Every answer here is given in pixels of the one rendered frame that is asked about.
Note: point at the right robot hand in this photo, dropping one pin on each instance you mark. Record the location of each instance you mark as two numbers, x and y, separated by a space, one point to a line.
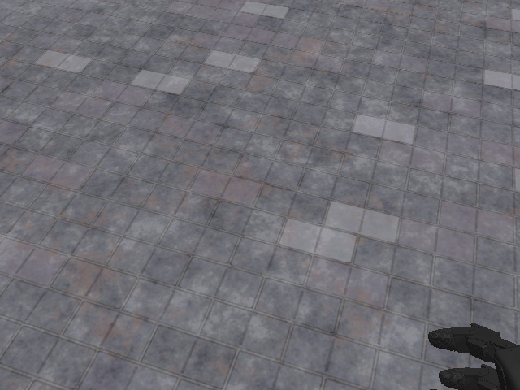
485 344

